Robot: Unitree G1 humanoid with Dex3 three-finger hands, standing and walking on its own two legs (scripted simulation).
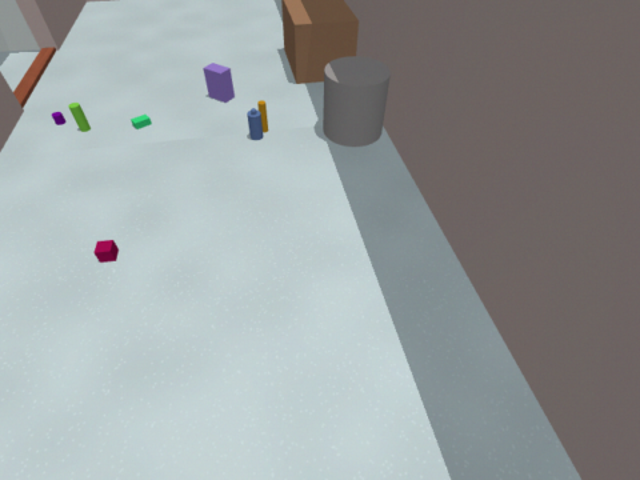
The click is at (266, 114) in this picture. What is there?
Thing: slim round
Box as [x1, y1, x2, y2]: [258, 101, 267, 131]
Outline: 259,101 258,107 261,112 263,131 267,131 265,102
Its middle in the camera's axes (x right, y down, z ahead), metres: -0.32 -0.69 +2.18
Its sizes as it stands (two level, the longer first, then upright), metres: 0.041 0.041 0.173
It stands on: the floor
